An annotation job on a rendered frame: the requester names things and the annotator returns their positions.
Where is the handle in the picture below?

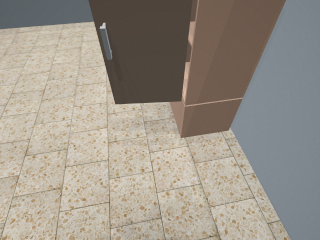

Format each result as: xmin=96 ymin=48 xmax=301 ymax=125
xmin=99 ymin=23 xmax=112 ymax=60

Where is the cupboard door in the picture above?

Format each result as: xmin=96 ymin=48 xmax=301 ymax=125
xmin=88 ymin=0 xmax=193 ymax=105

